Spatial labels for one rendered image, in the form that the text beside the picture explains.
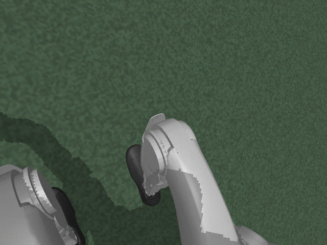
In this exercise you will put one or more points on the left robot foot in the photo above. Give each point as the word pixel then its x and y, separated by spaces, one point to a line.
pixel 69 214

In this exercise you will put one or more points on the right robot foot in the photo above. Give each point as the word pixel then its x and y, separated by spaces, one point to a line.
pixel 133 159

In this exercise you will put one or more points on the right robot hand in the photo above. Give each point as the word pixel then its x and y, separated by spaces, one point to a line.
pixel 248 237

